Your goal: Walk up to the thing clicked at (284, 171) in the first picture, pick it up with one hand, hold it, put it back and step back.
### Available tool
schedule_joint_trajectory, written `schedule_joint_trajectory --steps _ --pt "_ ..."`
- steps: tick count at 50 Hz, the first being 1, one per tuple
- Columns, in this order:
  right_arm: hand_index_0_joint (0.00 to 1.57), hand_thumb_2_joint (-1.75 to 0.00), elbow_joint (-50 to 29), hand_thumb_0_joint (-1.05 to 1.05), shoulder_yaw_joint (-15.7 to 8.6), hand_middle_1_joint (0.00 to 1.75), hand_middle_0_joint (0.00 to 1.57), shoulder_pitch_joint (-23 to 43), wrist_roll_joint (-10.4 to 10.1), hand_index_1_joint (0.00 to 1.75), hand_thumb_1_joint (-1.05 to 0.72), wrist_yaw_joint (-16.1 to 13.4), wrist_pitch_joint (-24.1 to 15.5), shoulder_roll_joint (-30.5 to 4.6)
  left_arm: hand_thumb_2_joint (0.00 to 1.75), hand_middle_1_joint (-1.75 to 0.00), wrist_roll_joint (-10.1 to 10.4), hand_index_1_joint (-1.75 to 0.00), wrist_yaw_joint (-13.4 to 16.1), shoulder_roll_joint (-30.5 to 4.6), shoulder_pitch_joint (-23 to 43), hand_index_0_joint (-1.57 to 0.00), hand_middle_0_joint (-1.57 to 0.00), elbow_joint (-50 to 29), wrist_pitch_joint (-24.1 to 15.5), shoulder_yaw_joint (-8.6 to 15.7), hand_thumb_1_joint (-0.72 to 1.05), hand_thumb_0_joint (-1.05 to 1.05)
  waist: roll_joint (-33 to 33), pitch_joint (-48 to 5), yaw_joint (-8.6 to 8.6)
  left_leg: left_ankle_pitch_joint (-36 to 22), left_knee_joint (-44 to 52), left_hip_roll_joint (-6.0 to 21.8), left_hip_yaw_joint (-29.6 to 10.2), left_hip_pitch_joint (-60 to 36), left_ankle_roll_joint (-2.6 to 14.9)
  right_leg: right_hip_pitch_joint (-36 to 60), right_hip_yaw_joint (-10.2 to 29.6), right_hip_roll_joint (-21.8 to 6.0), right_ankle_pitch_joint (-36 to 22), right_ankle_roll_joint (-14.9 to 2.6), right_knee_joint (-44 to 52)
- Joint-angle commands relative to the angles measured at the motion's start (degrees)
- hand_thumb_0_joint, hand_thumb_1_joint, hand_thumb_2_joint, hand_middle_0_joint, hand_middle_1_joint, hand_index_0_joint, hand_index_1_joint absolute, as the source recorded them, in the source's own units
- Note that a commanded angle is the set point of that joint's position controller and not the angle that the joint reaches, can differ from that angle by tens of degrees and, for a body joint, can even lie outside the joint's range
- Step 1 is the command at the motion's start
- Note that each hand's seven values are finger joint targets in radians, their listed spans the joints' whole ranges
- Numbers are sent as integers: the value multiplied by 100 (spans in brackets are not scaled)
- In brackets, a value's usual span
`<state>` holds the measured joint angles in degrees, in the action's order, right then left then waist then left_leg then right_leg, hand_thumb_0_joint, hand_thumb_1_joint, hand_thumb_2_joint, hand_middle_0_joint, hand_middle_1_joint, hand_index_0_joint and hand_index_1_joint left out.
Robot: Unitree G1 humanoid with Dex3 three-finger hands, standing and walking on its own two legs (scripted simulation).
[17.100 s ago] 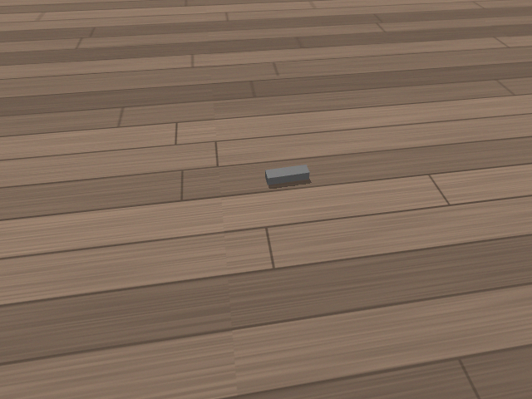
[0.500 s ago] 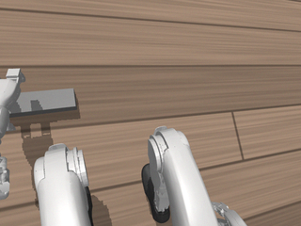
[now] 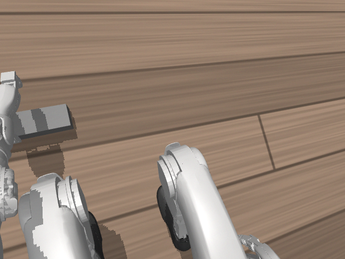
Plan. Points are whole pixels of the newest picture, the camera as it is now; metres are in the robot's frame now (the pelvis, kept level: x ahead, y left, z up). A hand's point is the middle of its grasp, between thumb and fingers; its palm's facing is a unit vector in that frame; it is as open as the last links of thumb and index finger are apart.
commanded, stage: approach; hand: left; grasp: from above
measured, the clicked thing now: (25, 125) +0.48 +0.27 -0.29
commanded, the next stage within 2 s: close in in 0.04 s
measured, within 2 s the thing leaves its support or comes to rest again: neither
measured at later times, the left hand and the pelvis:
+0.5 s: hand (13, 126) +0.46 +0.27 -0.21, palm faces -0.46 -0.05 -0.89, open 13.9 cm; pelvis +0.00 +0.01 +0.00, yaw -1 degrees
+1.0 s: hand (20, 127) +0.46 +0.27 -0.25, palm faces -0.46 -0.09 -0.88, open 14.1 cm; pelvis +0.01 +0.01 -0.02, yaw -4 degrees
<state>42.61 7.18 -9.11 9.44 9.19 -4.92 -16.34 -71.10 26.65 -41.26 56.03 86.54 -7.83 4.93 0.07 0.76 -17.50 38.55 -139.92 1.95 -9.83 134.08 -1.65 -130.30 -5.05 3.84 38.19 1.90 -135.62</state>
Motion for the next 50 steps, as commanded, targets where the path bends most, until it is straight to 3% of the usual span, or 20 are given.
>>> schedule_joint_trajectory --steps 1,4,5,7,10,17,18,20,22,23,25,26,29,31,33,34,36,38,42,50 --pt "20 -90 -121 0 -536 30 20 -1154 -21 30 -91 -58 -39 -1454 103 -105 272 -105 -160 -1674 1686 -7 -6 -1094 -144 101 -56 0 -1131 -3962 82 -722 1074 -150 667 -2054 423 2599 -263 93 -948 -319 1637" --pt "20 -90 -91 0 -617 30 20 -1301 -14 30 -91 -99 -15 -1471 104 -107 265 -107 -368 -1214 1773 -7 -7 -1367 -411 -161 -56 0 -1258 -4029 -64 -743 1112 -146 592 -2350 345 2450 -408 93 -936 -355 1648" --pt "20 -90 -14 0 -609 30 20 -1324 -51 30 -91 -103 -10 -1419 104 -107 288 -107 -445 -713 1780 -7 -7 -1181 -469 -527 -56 0 -1283 -3858 -111 -568 1185 -156 570 -2466 315 2190 -475 85 -800 -374 1644" --pt "20 -90 -35 0 -624 30 20 -1322 -72 30 -90 -143 11 -1479 109 -113 231 -112 -428 -997 1940 -9 -8 -1326 -603 -481 -50 0 -1446 -3906 -46 -510 1277 -156 510 -2696 282 2016 -570 84 -761 -389 1594" --pt "20 -90 -26 0 -584 30 20 -1285 -40 30 -90 -147 29 -1469 105 -109 18 -108 -252 -959 1780 -9 -8 -1013 -670 -496 -51 0 -1572 -3848 -13 -733 1296 -158 509 -2900 250 1943 -638 73 -1038 -379 1470" --pt "20 -90 -29 0 -407 30 20 -1094 114 30 -89 -91 12 -1514 108 -103 -447 -104 425 -1310 1804 -7 -8 -323 -642 -96 -52 0 -1863 -3586 -1 -1021 1325 -145 510 -3031 227 1696 -731 81 -1295 -385 1246" --pt "20 -90 0 0 -379 30 20 -1073 154 30 -90 -59 -19 -1477 104 -102 -478 -103 496 -1243 1909 -6 -7 -232 -636 -179 -53 0 -1891 -3445 -156 -979 1275 -129 510 -2975 231 1685 -730 111 -1314 -380 1225" --pt "20 -90 20 0 -344 30 20 -1025 193 30 -90 -40 -73 -1516 103 -100 -531 -101 645 -1393 1965 -5 -6 -19 -617 -84 -54 0 -1855 -3421 -159 -903 1239 -131 501 -2898 241 1646 -735 101 -1247 -379 1214" --pt "20 -90 -37 0 -295 30 20 -999 281 30 -89 15 -167 -1585 103 -101 -571 -101 768 -1437 2013 -6 -7 183 -569 -61 -52 0 -1747 -3199 -315 -817 1144 -128 508 -2775 270 1628 -740 89 -1174 -341 1220" --pt "20 -90 -62 0 -269 30 20 -955 283 30 -89 25 -191 -1592 102 -101 -527 -101 847 -1611 2084 -6 -6 99 -576 21 -53 0 -1842 -3346 -252 -803 1132 -107 505 -2730 273 1753 -690 122 -1175 -350 1258" --pt "20 -90 -88 0 -220 30 20 -925 348 30 -90 82 -296 -1622 100 -101 -547 -101 916 -1609 2079 -6 -6 352 -527 -27 -52 0 -1798 -3228 -360 -685 1059 -110 509 -2665 284 1726 -692 107 -1066 -340 1229" --pt "20 -90 -68 0 -219 30 20 -944 383 30 -90 83 -316 -1684 102 -101 -497 -102 980 -1805 2034 -6 -7 318 -517 161 -52 0 -1731 -3353 -340 -717 1050 -94 484 -2685 290 1843 -722 124 -1099 -315 1275" --pt "20 -90 -99 0 -168 30 20 -893 454 30 -90 149 -436 -1727 101 -101 -422 -101 987 -1838 1980 -6 -6 332 -502 114 -52 0 -1889 -3352 -367 -659 970 -82 476 -2634 285 1877 -706 137 -1023 -326 1239" --pt "20 -90 -65 0 -128 30 20 -977 457 30 -90 187 -479 -1777 100 -100 -349 -100 1012 -2091 1910 -6 -6 259 -508 274 -53 0 -1921 -3467 -360 -746 934 -64 449 -2634 286 2093 -710 141 -1132 -320 1204" --pt "20 -90 -72 0 -89 30 20 -950 499 30 -90 240 -545 -1757 100 -100 -312 -100 973 -1974 1861 -6 -6 317 -505 185 -53 0 -1868 -3461 -415 -846 803 -54 440 -2647 288 2130 -721 151 -1283 -302 1113" --pt "20 -90 -20 0 -65 30 20 -1063 519 30 -89 252 -544 -1789 100 -100 -284 -100 1005 -2204 1781 -6 -6 187 -535 366 -53 0 -1945 -3571 -398 -1001 826 -39 414 -2702 282 2321 -758 162 -1427 -292 1151" --pt "20 -90 -13 0 -17 30 20 -1068 545 30 -90 290 -568 -1790 100 -99 -256 -99 972 -2145 1704 -6 -6 264 -542 285 -53 0 -1846 -3560 -463 -1085 705 -33 415 -2602 304 2439 -737 168 -1571 -259 1112" --pt "20 -90 3 0 3 30 20 -1069 553 30 -89 305 -574 -1835 100 -99 -198 -99 992 -2265 1518 -6 -6 238 -556 414 -53 0 -1833 -3571 -356 -1189 709 -22 385 -2606 289 2508 -785 196 -1657 -268 1133" --pt "20 -90 14 0 23 30 20 -1053 585 30 -89 369 -593 -1865 102 -98 -178 -99 1027 -2257 1358 -5 -6 233 -609 408 -53 0 -2009 -3513 -343 -1174 736 -4 332 -2718 261 2516 -840 235 -1657 -292 1065" --pt "20 -90 0 0 139 30 20 -1009 648 30 -89 476 -701 -1962 103 -96 -312 -98 1193 -2261 1470 -5 -6 464 -714 330 -54 0 -1881 -3000 -554 -1031 705 17 216 -2648 251 2230 -1018 241 -1495 -284 1017"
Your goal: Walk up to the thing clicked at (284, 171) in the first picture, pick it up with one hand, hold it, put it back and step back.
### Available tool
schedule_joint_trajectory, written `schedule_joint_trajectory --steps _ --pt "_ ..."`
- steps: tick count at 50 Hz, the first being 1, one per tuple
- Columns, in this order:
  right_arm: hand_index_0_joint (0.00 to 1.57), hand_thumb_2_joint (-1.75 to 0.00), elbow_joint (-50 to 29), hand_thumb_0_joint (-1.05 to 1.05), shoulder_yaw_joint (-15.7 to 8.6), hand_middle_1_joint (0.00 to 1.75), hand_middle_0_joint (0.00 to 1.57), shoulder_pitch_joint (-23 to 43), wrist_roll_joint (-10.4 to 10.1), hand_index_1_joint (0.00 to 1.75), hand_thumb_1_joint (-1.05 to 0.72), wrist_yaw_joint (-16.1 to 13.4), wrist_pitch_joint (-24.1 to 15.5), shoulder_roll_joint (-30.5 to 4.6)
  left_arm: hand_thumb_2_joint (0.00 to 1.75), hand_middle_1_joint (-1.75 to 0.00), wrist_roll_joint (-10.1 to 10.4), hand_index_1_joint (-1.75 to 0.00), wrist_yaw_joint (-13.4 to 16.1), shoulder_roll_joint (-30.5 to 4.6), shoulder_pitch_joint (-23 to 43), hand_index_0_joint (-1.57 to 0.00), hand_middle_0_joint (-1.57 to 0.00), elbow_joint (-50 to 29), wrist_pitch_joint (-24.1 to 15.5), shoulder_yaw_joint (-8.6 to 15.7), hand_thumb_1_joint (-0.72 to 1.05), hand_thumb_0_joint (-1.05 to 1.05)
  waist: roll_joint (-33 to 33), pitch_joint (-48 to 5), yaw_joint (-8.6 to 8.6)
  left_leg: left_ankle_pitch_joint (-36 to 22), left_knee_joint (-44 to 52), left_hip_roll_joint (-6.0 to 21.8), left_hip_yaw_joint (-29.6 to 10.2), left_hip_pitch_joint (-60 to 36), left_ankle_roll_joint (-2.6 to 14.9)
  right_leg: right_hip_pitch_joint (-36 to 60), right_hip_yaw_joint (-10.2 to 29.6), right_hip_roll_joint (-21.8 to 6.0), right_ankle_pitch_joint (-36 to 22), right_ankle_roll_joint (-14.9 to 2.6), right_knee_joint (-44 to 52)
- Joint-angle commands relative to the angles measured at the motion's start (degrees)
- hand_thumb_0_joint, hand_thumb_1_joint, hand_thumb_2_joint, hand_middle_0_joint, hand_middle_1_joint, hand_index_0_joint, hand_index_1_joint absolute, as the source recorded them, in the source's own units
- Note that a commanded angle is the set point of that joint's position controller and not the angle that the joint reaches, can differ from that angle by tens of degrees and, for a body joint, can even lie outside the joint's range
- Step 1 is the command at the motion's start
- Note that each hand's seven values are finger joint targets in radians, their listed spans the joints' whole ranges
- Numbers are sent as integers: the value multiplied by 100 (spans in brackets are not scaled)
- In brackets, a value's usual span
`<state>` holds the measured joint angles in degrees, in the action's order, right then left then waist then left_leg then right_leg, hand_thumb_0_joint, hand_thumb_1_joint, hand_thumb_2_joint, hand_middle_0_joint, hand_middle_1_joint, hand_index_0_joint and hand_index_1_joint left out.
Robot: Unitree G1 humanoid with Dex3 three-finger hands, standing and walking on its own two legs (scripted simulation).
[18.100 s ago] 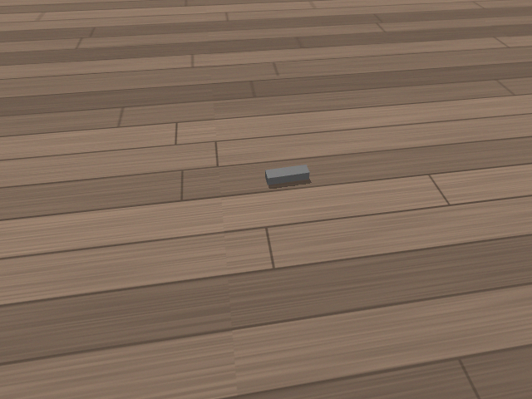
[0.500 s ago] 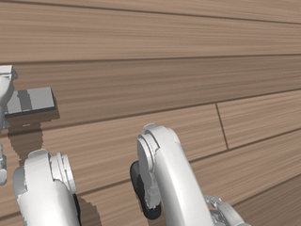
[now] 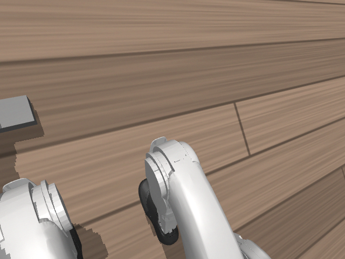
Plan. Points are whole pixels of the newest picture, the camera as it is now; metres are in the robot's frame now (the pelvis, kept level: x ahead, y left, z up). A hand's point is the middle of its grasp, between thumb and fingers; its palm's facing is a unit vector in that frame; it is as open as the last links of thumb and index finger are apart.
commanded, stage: rest palm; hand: left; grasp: from above
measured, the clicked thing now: out of the picture +0.45 +0.29 -0.27
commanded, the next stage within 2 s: close in 0.74 s
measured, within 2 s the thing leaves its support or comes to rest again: neither
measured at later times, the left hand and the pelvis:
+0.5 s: hand out of the picture +0.44 +0.29 -0.25, palm faces -0.44 -0.10 -0.89, open 14.1 cm; pelvis +0.00 +0.00 +0.00, yaw -1 degrees
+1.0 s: hand out of the picture +0.43 +0.29 -0.25, palm faces -0.44 -0.09 -0.89, open 13.8 cm; pelvis -0.01 +0.00 +0.01, yaw -2 degrees
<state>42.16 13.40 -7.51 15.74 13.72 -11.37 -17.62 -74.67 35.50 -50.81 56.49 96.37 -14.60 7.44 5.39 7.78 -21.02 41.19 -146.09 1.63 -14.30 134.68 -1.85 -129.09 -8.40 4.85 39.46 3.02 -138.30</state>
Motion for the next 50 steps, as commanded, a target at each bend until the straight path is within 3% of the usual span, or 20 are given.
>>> schedule_joint_trajectory --steps 1,2,5,16,19,21,22,24,25,26,29,34,37,43,50 --pt "20 -90 22 0 -470 30 20 -1137 8 30 -89 38 -67 -1824 103 -97 21 -98 333 -1313 1410 -5 -7 -458 -26 43 -54 0 -2485 -3688 -190 -1283 1331 58 663 -2704 266 2132 -664 159 -1636 -399 1266" --pt "20 -90 46 0 -497 30 20 -1107 50 30 -89 35 -71 -1856 102 -97 23 -98 386 -1328 1390 -5 -7 -501 -48 82 -54 0 -2562 -3772 -153 -1275 1396 63 649 -2775 248 2141 -695 166 -1594 -410 1292" --pt "20 -90 37 0 -470 30 20 -1006 49 30 -90 86 -154 -1879 104 -98 -10 -99 430 -1190 1533 -5 -7 -368 -7 -127 -53 0 -2572 -3572 -249 -1105 1360 61 641 -2727 244 1984 -713 158 -1470 -408 1264" --pt "20 -90 13 0 -358 30 20 -780 78 30 -90 215 -318 -1922 102 -99 33 -100 626 -1150 1628 -5 -7 -206 131 -248 -54 0 -2631 -3458 -326 -1148 1400 108 559 -2748 221 2049 -778 191 -1561 -393 1293" --pt "20 -91 -4 0 -374 30 20 -738 49 30 -90 217 -350 -1985 102 -98 74 -100 635 -1248 1630 -5 -7 -244 152 -253 -55 0 -2616 -3484 -325 -1090 1416 122 553 -2750 224 2105 -751 215 -1505 -396 1353" --pt "20 -90 -3 0 -328 30 20 -786 73 30 -90 246 -365 -1977 99 -98 58 -99 640 -1210 1560 -5 -6 -133 160 -232 -53 0 -2662 -3536 -332 -1242 1436 125 509 -2860 198 2097 -806 197 -1611 -401 1271" --pt "20 -90 -33 0 -292 30 20 -678 52 30 -90 266 -408 -1915 99 -98 106 -99 611 -1075 1524 -5 -6 -92 162 -336 -54 0 -2599 -3397 -341 -1165 1350 124 508 -2797 204 2024 -808 180 -1589 -383 1217" --pt "20 -91 -63 0 -282 30 20 -702 35 30 -90 255 -413 -1976 102 -100 141 -101 625 -1155 1573 -6 -7 -154 162 -351 -53 0 -2530 -3479 -402 -1202 1342 130 540 -2785 229 2217 -769 221 -1671 -366 1342" --pt "20 -90 -25 0 -281 30 20 -791 46 30 -90 252 -408 -2021 99 -99 171 -100 652 -1277 1601 -5 -6 -116 154 -242 -53 0 -2588 -3492 -398 -1205 1382 130 539 -2767 233 2263 -770 223 -1655 -372 1379" --pt "20 -90 -60 0 -278 30 20 -763 46 30 -90 254 -408 -2005 99 -99 178 -100 661 -1276 1575 -6 -6 -146 155 -266 -53 0 -2527 -3503 -344 -1185 1357 135 547 -2720 239 2301 -745 228 -1649 -364 1405" --pt "20 -91 -75 0 -213 30 20 -768 69 30 -90 270 -432 -1971 100 -99 215 -100 626 -1155 1474 -5 -6 -114 162 -361 -54 0 -2535 -3504 -413 -1278 1347 145 541 -2814 224 2370 -776 249 -1733 -358 1374" --pt "20 -91 -107 0 -187 30 20 -723 13 30 -90 258 -447 -1975 101 -100 265 -101 588 -1189 1430 -6 -7 -117 127 -406 -53 0 -2506 -3454 -353 -1231 1373 159 499 -2785 211 2365 -801 261 -1703 -362 1395" --pt "20 -91 -105 0 -148 30 20 -755 35 30 -90 253 -456 -2011 99 -100 318 -101 614 -1133 1400 -6 -6 -57 103 -449 -53 0 -2464 -3443 -408 -1287 1375 170 484 -2783 212 2477 -817 278 -1793 -349 1436" --pt "20 -90 -150 0 -117 30 20 -618 1 30 -89 220 -454 -2002 99 -102 333 -101 674 -1190 1367 -8 -8 -116 92 -479 -48 0 -2422 -3363 -341 -1143 1433 178 467 -2736 199 2430 -809 295 -1651 -361 1489" --pt "20 -90 -150 0 -145 30 20 -636 10 30 -90 236 -482 -2032 93 -101 311 -99 717 -1027 1570 -11 -10 -183 171 -642 -43 0 -2539 -3176 -444 -1025 1549 197 368 -2770 162 2186 -883 256 -1527 -379 1454"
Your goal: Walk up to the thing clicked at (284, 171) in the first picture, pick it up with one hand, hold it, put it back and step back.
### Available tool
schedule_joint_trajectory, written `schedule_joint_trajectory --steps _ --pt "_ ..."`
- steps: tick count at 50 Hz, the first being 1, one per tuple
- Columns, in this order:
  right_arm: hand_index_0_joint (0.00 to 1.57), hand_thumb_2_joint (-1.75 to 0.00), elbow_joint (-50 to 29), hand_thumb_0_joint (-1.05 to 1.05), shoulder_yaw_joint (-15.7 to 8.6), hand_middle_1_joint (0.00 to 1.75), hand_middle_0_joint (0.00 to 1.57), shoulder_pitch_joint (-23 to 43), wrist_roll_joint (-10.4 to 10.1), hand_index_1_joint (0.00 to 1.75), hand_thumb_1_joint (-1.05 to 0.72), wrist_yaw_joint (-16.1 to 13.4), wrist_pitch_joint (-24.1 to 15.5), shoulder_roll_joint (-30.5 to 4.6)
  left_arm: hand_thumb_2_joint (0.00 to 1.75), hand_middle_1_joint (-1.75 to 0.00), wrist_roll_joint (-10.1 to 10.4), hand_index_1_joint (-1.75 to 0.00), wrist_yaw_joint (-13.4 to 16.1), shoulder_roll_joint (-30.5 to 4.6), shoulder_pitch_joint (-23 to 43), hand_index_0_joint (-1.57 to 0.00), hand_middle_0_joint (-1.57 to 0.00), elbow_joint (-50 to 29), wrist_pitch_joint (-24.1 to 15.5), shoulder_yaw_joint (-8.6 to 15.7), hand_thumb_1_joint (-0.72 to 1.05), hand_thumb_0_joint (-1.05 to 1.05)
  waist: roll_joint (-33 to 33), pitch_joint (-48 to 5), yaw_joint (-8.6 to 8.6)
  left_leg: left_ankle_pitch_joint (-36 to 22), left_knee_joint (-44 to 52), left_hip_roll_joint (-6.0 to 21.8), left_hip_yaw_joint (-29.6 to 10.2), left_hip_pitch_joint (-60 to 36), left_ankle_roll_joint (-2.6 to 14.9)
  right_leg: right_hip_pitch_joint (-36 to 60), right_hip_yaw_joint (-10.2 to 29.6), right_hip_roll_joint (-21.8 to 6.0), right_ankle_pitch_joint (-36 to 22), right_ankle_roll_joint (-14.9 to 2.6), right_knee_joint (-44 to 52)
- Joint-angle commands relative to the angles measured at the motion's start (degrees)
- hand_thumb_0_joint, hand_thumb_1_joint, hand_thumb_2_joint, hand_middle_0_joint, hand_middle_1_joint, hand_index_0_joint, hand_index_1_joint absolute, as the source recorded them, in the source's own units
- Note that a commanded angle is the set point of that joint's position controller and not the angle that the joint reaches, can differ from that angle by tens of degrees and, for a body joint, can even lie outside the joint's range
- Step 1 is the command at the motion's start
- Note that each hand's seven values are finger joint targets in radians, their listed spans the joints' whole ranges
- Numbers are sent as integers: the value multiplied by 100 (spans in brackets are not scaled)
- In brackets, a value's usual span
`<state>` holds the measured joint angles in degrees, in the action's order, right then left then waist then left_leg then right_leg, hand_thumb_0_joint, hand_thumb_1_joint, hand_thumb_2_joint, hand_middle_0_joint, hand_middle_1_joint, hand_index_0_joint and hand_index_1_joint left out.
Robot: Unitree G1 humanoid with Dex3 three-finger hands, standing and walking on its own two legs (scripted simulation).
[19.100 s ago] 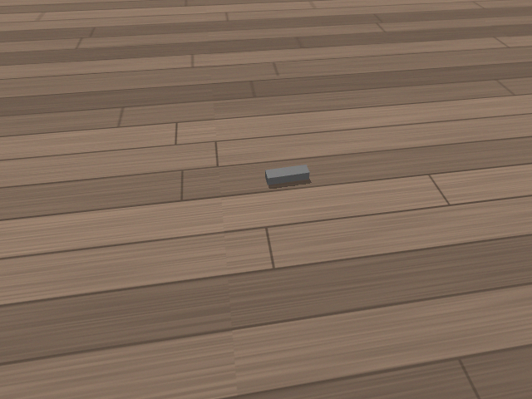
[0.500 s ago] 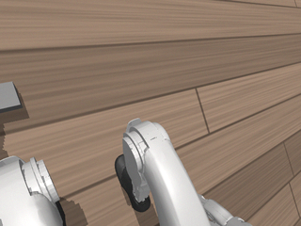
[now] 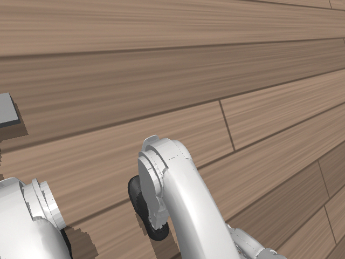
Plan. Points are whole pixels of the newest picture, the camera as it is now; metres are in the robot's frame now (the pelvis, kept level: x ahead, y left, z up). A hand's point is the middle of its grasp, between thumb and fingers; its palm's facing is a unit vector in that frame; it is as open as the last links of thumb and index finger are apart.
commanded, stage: close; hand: left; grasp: from above
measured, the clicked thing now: out of the picture +0.45 +0.31 -0.28
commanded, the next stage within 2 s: settle in 1.70 s
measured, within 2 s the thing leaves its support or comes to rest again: neither
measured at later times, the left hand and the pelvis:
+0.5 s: hand out of the picture +0.43 +0.30 -0.26, palm faces -0.45 -0.11 -0.88, open 12.9 cm; pelvis +0.00 +0.00 +0.00, yaw +0 degrees
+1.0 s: hand out of the picture +0.43 +0.30 -0.25, palm faces -0.45 -0.11 -0.89, open 11.3 cm; pelvis +0.00 +0.00 +0.00, yaw +0 degrees
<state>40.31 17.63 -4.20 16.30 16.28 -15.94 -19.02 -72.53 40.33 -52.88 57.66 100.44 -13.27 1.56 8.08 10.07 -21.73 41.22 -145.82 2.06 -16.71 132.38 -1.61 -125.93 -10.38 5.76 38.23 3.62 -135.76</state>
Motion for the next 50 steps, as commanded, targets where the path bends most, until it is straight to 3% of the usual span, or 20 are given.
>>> schedule_joint_trajectory --steps 1,9,12,14,19,21,25,28,29,32,35,50 --pt "20 -90 -9 0 -544 30 20 -945 -44 30 -90 -25 -37 -1883 93 -101 91 -99 218 -859 1430 -12 -11 -488 64 -51 -42 0 -2785 -3326 -411 -906 1515 148 642 -2522 147 1878 -659 171 -1334 -438 1220" --pt "20 -90 7 0 -556 30 20 -1042 -93 30 -90 -8 -96 -1897 90 -96 113 -95 145 -907 1373 -16 -15 -507 161 5 -37 0 -2842 -3459 -348 -1110 1555 150 618 -2624 129 1863 -666 173 -1465 -432 1204" --pt "20 -90 -45 0 -514 30 20 -958 -100 30 -90 3 -141 -1916 88 -97 185 -96 55 -819 1452 -16 -15 -521 161 -125 -37 0 -2806 -3410 -421 -1119 1502 159 601 -2644 125 1911 -681 153 -1520 -425 1158" --pt "20 -90 -38 0 -516 30 20 -1073 -136 30 -90 -9 -134 -1963 87 -95 202 -93 60 -974 1496 -18 -17 -585 136 -22 -35 0 -2889 -3476 -378 -1240 1519 158 614 -2707 125 1975 -668 165 -1585 -429 1187" --pt "20 -90 -71 0 -467 30 20 -971 -100 30 -90 -11 -152 -1915 85 -95 241 -93 20 -798 1363 -21 -19 -539 104 -170 -31 0 -2809 -3418 -413 -1134 1460 156 649 -2639 131 2040 -677 173 -1554 -420 1217" --pt "20 -90 -42 0 -470 30 20 -1083 -107 30 -90 -37 -119 -1955 85 -94 231 -92 34 -985 1350 -22 -21 -546 65 -65 -29 0 -2869 -3521 -371 -1197 1448 148 709 -2626 150 2172 -625 204 -1606 -419 1303" --pt "20 -90 -87 0 -394 30 20 -1084 -77 30 -90 -38 -95 -1892 85 -93 308 -92 51 -921 1202 -25 -24 -497 40 -50 -25 0 -2613 -3510 -402 -1267 1360 164 727 -2547 182 2335 -592 226 -1721 -370 1352" --pt "20 -90 -59 0 -411 30 20 -1027 -69 30 -90 -74 -61 -1892 84 -93 292 -91 99 -965 1236 -27 -25 -553 7 -9 -23 0 -2705 -3615 -342 -1332 1413 184 683 -2581 165 2342 -615 253 -1751 -393 1352" --pt "20 -90 -77 0 -386 30 20 -1090 -76 30 -90 -74 -57 -1895 84 -93 266 -91 86 -943 1233 -28 -26 -468 18 -26 -22 0 -2711 -3537 -398 -1337 1416 186 670 -2616 154 2295 -647 239 -1765 -400 1289" --pt "20 -90 -78 0 -415 30 20 -998 -91 30 -90 -81 -60 -1934 83 -92 265 -90 60 -933 1342 -30 -28 -590 -6 -98 -18 0 -2729 -3389 -411 -1155 1495 184 595 -2565 139 2058 -706 213 -1535 -422 1252" --pt "20 -90 -119 0 -430 30 20 -942 -69 30 -89 -140 -16 -1945 79 -90 211 -87 99 -1009 1218 -31 -28 -499 -20 -18 -18 0 -2668 -3359 -375 -959 1577 183 626 -2521 142 2116 -666 237 -1354 -438 1349" --pt "20 -90 -143 0 -392 30 20 -959 -50 30 -90 -188 0 -1905 70 -80 233 -77 60 -965 1367 -41 -39 -608 57 -88 -5 0 -2812 -3379 -421 -1098 1509 178 613 -2656 130 1945 -693 186 -1504 -423 1243"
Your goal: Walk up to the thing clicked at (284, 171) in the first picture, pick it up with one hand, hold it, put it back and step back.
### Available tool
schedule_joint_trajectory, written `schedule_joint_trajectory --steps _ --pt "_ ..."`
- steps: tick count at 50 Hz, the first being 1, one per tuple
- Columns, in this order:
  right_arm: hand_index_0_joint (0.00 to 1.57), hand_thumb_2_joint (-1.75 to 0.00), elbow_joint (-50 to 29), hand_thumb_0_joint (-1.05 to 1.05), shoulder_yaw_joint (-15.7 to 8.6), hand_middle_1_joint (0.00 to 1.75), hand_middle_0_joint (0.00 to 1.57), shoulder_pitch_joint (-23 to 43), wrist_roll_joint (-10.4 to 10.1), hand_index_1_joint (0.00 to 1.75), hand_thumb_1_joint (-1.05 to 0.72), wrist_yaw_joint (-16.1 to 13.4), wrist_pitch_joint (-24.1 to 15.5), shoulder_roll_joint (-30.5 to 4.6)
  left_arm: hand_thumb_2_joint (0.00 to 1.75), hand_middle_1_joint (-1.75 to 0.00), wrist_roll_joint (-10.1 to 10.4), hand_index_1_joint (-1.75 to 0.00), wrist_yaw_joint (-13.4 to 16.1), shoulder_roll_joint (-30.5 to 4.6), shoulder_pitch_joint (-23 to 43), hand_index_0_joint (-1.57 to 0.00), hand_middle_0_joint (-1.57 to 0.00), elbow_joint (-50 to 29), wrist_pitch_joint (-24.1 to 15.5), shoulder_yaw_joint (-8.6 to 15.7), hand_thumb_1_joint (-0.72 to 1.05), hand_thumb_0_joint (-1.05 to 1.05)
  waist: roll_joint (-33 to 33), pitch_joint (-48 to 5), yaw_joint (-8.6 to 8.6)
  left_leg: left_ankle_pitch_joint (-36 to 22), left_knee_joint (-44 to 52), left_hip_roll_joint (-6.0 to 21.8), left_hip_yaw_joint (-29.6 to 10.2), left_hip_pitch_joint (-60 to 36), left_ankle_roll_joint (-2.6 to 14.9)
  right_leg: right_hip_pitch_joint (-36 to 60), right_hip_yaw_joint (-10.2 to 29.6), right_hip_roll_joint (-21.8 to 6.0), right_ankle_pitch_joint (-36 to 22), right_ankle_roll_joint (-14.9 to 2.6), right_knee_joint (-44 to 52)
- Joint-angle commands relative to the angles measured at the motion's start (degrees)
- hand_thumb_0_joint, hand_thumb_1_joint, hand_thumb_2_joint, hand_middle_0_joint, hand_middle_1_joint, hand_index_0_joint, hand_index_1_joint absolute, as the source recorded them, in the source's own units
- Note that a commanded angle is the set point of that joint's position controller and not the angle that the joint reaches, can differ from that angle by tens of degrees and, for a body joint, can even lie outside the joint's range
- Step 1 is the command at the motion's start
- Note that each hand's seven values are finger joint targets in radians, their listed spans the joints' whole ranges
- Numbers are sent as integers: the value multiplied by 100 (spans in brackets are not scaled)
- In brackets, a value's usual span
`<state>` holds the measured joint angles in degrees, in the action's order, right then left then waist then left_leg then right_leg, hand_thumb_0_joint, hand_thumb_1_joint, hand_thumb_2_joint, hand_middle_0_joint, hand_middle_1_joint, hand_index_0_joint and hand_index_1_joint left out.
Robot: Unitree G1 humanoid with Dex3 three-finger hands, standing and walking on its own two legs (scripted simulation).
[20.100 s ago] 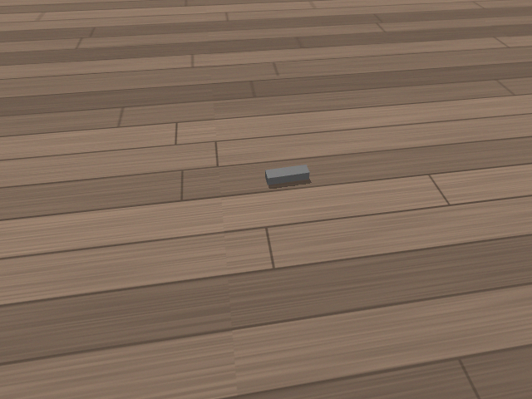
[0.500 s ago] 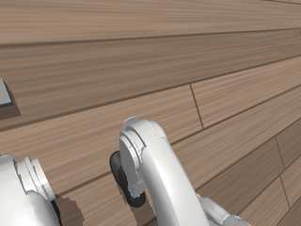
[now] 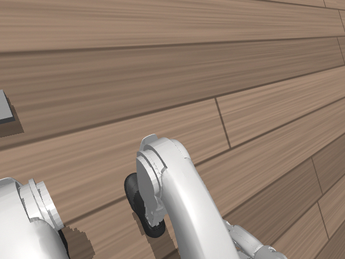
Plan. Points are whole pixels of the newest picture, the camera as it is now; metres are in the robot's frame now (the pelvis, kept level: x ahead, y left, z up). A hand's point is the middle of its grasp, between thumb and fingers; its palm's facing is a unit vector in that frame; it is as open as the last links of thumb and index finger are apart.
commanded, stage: close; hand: left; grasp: from above
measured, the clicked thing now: out of the picture +0.45 +0.31 -0.29
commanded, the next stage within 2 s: settle in 0.70 s
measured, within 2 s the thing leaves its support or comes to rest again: leaves its support in 1.12 s
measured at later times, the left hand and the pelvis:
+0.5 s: hand out of the picture +0.43 +0.31 -0.26, palm faces -0.45 -0.12 -0.88, open 9.7 cm; pelvis +0.00 +0.00 +0.00, yaw +0 degrees
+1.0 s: hand out of the picture +0.44 +0.31 -0.26, palm faces -0.44 -0.12 -0.89, open 9.5 cm; pelvis +0.00 +0.00 +0.00, yaw +0 degrees
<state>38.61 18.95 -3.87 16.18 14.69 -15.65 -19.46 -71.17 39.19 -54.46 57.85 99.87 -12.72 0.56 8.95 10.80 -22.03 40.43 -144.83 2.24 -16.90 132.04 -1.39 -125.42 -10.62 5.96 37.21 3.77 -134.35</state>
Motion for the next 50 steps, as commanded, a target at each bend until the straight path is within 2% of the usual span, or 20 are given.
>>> schedule_joint_trajectory --steps 1,5,7,10,15,17,20,21,22,25,27,30,31,33,39,41,43,45,48,50 --pt "20 -90 24 0 -514 30 20 -1040 -23 30 -89 -17 -27 -1884 69 -79 94 -77 163 -817 1325 -42 -40 -525 -7 7 -3 0 -2912 -3425 -435 -1051 1431 168 623 -2642 103 1984 -672 180 -1415 -436 1121" --pt "20 -90 24 0 -522 30 20 -973 -28 30 -89 -22 -46 -1891 67 -78 70 -76 167 -832 1370 -45 -43 -625 -10 -24 2 0 -2977 -3349 -388 -902 1493 155 622 -2596 89 1843 -683 156 -1261 -453 1131" --pt "20 -90 -4 0 -526 30 20 -943 -41 30 -89 -63 4 -1900 65 -77 38 -74 209 -978 1320 -47 -44 -591 -3 90 3 0 -2952 -3468 -333 -921 1513 163 642 -2592 98 1967 -640 194 -1298 -462 1189" --pt "20 -90 20 0 -495 30 20 -975 -1 30 -89 -3 -17 -1849 67 -76 18 -74 175 -817 1166 -50 -47 -486 50 26 7 0 -3073 -3422 -373 -1131 1465 161 638 -2716 67 1915 -677 184 -1492 -450 1049" --pt "20 -90 -1 0 -506 30 20 -1030 -32 30 -90 -13 -28 -1917 62 -73 81 -70 181 -952 1407 -54 -51 -609 62 108 12 0 -2948 -3453 -407 -1043 1444 162 620 -2628 101 1944 -678 166 -1423 -440 1119" --pt "20 -90 27 0 -516 30 20 -1002 -38 30 -90 -14 -17 -1911 59 -72 91 -69 170 -996 1336 -55 -52 -647 62 90 14 0 -3001 -3430 -338 -1032 1452 167 641 -2570 97 1973 -637 177 -1375 -447 1155" --pt "20 -90 22 0 -485 30 20 -998 -45 30 -89 -25 -10 -1878 58 -71 82 -68 127 -1041 1378 -58 -55 -655 45 108 19 0 -2999 -3511 -350 -1071 1416 170 622 -2605 98 1972 -663 165 -1404 -445 1092" --pt "20 -90 -32 0 -468 30 20 -1075 -19 30 -90 -15 -1 -1879 57 -70 84 -66 99 -1050 1338 -60 -57 -583 39 128 21 0 -2954 -3521 -395 -1100 1385 163 650 -2600 120 2051 -651 175 -1457 -431 1119" --pt "20 -90 -10 0 -496 30 20 -1067 -39 30 -90 -40 18 -1923 56 -71 114 -67 112 -1103 1384 -60 -56 -658 12 196 21 0 -2915 -3537 -356 -1082 1425 173 623 -2557 120 2036 -667 180 -1413 -437 1142" --pt "20 -90 -50 0 -460 30 20 -1001 -33 30 -89 -46 17 -1892 56 -70 100 -66 65 -1111 1306 -64 -61 -648 -29 140 26 0 -2877 -3438 -369 -1020 1365 164 656 -2528 131 2058 -625 171 -1366 -433 1136" --pt "20 -90 -42 0 -471 30 20 -1091 -57 30 -89 -66 50 -1914 57 -70 60 -66 61 -1279 1295 -66 -63 -669 -57 268 29 0 -2925 -3574 -331 -1111 1362 168 675 -2590 139 2154 -602 191 -1451 -425 1155" --pt "20 -90 -4 0 -485 30 20 -1006 -36 30 -89 -68 63 -1865 59 -69 67 -66 65 -1082 1290 -71 -68 -685 -82 164 36 0 -2896 -3513 -353 -1041 1369 174 646 -2549 119 2067 -635 174 -1371 -437 1117" --pt "20 -90 -25 0 -483 30 20 -1093 -35 30 -89 -77 69 -1885 61 -69 67 -66 79 -1136 1288 -72 -69 -693 -88 236 36 0 -2900 -3524 -350 -1046 1402 163 639 -2575 123 2040 -671 171 -1380 -436 1127" --pt "20 -90 15 0 -543 30 20 -1071 -10 30 -89 -98 98 -1909 60 -69 46 -66 79 -1121 1291 -75 -71 -679 -94 206 40 0 -2981 -3535 -330 -986 1403 174 674 -2530 119 2083 -596 203 -1325 -453 1144" --pt "20 -90 -31 0 -467 30 20 -1038 -42 30 -89 -95 62 -1871 58 -65 56 -62 44 -1147 1264 -83 -80 -660 -88 200 51 0 -2759 -3394 -346 -982 1332 156 643 -2473 137 1924 -653 141 -1303 -422 1095" --pt "20 -91 -4 0 -492 30 20 -1035 -35 30 -92 -102 87 -1863 60 -68 45 -65 59 -1101 1275 -84 -81 -659 -101 172 44 0 -2928 -3451 -334 -1001 1380 159 645 -2516 118 1973 -641 157 -1308 -446 1096" --pt "20 -90 -25 0 -503 30 20 -1056 -47 30 -92 -115 107 -1877 63 -65 46 -63 49 -1170 1208 -84 -82 -672 -68 213 43 0 -2812 -3582 -311 -1068 1324 171 668 -2509 139 2095 -597 188 -1412 -425 1131" --pt "20 -90 33 0 -557 30 20 -1159 -37 30 -92 -105 105 -1914 60 -66 41 -63 19 -1290 1380 -85 -82 -836 -51 318 44 0 -3158 -3619 -266 -1186 1405 155 673 -2645 108 2007 -640 155 -1463 -451 1057" --pt "20 -90 2 0 -538 30 20 -1212 -54 30 -92 -102 131 -1855 61 -64 58 -62 -16 -1287 1436 -85 -83 -928 -25 360 44 0 -3010 -3672 -307 -1174 1310 152 694 -2571 143 2057 -620 153 -1497 -420 1105" --pt "20 -91 21 0 -618 30 20 -1184 -61 30 -92 -107 137 -1879 62 -64 31 -62 -35 -1428 1362 -87 -85 -1033 6 484 46 0 -3206 -3759 -212 -1139 1381 149 721 -2632 119 2089 -562 150 -1434 -462 1073"
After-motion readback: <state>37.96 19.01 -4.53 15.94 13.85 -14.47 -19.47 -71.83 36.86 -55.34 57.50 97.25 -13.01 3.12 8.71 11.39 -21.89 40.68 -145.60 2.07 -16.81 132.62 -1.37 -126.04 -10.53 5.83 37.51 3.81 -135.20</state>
